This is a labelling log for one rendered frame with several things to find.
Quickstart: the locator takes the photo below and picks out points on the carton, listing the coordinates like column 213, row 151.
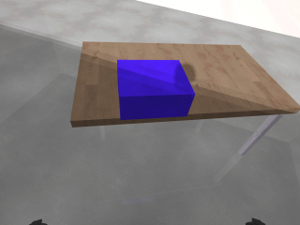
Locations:
column 153, row 89

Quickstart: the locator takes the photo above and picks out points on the table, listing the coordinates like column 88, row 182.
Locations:
column 226, row 80

